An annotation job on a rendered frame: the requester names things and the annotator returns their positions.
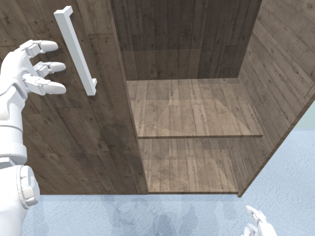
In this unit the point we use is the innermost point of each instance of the right robot hand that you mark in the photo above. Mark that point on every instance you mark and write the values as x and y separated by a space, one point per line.
263 228

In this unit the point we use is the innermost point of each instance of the handle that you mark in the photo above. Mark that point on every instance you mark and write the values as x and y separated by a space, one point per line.
69 35

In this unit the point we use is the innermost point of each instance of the left robot hand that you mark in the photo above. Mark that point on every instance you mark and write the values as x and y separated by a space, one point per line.
18 66

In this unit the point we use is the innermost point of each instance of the wardrobe door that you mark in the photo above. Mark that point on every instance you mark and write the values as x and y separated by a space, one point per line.
77 144

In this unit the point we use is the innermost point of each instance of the left robot forearm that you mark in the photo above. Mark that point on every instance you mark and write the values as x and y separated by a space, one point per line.
12 101

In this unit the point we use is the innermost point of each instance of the robot left upper arm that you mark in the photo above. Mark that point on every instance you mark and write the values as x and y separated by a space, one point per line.
19 191

